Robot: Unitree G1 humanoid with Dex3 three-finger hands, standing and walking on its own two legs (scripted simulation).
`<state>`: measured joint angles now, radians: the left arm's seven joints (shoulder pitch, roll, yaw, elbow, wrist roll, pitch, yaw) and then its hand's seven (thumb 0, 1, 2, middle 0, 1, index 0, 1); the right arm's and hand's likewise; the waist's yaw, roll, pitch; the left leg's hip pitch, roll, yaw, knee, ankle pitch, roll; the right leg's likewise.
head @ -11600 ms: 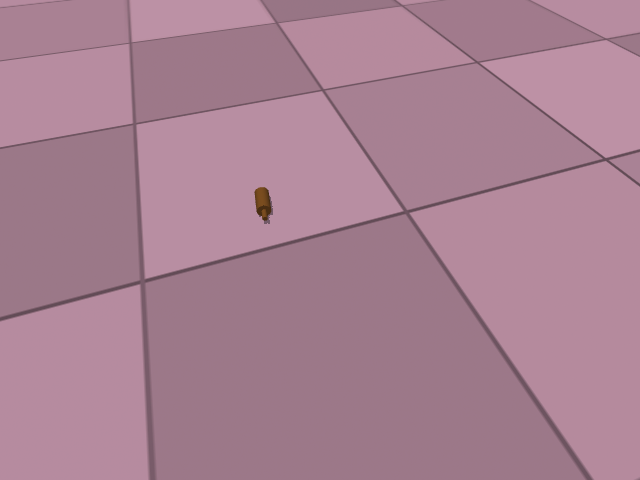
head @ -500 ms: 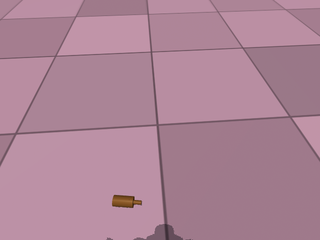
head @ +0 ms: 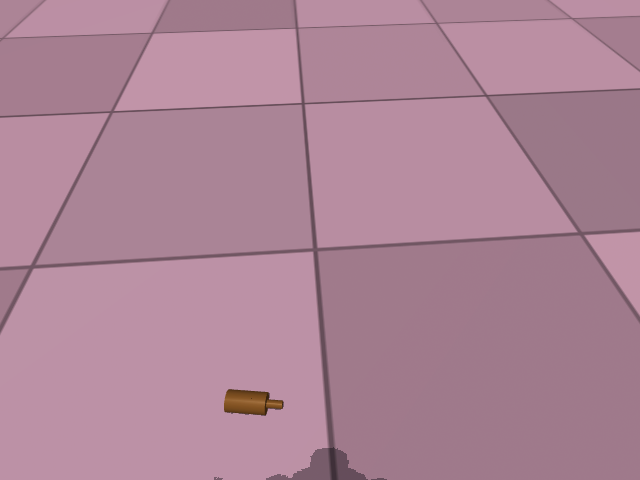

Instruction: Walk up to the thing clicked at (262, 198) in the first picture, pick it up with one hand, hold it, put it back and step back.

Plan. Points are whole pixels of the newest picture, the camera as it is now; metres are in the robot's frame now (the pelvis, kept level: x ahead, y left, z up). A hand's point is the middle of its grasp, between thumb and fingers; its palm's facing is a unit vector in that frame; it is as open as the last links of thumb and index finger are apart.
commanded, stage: stand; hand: left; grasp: from above
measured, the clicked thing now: (254, 402) +0.43 +0.24 -0.75
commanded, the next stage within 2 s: rise first in 0.80 s
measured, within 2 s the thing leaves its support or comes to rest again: neither
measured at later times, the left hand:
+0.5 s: hand out of the picture +0.07 +0.25 -0.16, palm faces -0.04 -0.94 -0.34, open 7.4 cm
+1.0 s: hand out of the picture +0.10 +0.25 -0.16, palm faces +0.03 -0.94 -0.33, open 7.7 cm
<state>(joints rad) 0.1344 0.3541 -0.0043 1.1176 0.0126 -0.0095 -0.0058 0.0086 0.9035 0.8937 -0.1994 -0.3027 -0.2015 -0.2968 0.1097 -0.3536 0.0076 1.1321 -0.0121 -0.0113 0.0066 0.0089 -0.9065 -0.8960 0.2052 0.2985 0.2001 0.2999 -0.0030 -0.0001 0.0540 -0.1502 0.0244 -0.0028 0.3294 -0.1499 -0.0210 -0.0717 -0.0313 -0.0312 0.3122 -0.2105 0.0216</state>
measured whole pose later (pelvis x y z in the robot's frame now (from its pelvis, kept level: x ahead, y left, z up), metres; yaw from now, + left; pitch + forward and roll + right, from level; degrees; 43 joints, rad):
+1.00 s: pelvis +0.00 +0.00 -0.01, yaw +0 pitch +1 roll +0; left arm 0.09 0.33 0.04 1.05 -0.02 -0.03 0.01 0.01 0.83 0.92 -0.18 -0.37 -0.18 -0.37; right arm 0.16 -0.34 0.01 0.96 0.04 -0.03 -0.03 0.01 -0.90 -0.89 0.20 0.30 0.20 0.30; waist -0.01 0.00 0.06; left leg -0.25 0.02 -0.01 0.42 -0.18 -0.02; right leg -0.17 -0.03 -0.03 0.40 -0.25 0.02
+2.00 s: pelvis -0.03 +0.00 -0.13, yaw -2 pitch +22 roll -2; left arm 0.24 0.37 0.16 0.43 0.27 0.19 -0.02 0.00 -0.59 0.99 -0.10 -1.06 -0.09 -1.07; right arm 0.17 -0.24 -0.02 0.55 -0.01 -0.17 -0.02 0.01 -0.93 -0.90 0.21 0.30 0.20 0.30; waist -0.03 0.01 -0.13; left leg -1.16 0.05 -0.04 1.31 -0.54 -0.02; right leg -1.07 -0.01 -0.03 1.29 -0.61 0.02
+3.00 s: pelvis -0.11 +0.01 -0.43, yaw -9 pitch +31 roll -8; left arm -0.73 0.85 0.23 1.22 1.18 -0.42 0.22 0.00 -0.54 1.03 -0.08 -1.00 -0.07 -1.00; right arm 0.10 -0.28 0.01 0.77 -0.13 0.01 0.10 0.01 -0.91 -0.90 0.21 0.30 0.20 0.30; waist -0.11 -0.04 -0.04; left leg -2.26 0.05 -0.17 2.31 -0.60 -0.03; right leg -2.13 0.05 -0.07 2.28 -0.70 0.04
